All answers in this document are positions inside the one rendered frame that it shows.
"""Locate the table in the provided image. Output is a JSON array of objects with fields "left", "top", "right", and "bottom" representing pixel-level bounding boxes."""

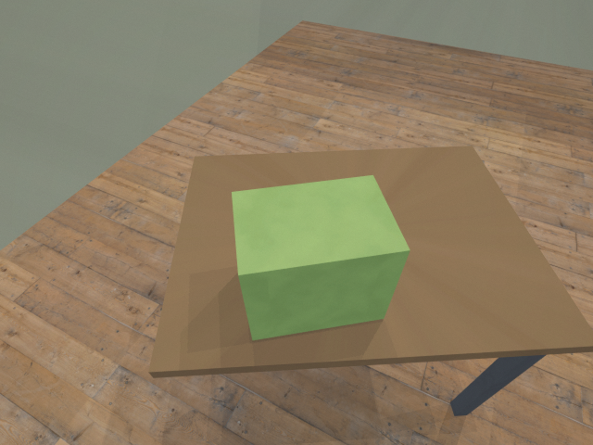
[{"left": 148, "top": 146, "right": 593, "bottom": 416}]

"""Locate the carton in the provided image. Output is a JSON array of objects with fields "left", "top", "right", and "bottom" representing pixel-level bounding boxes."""
[{"left": 232, "top": 175, "right": 410, "bottom": 340}]

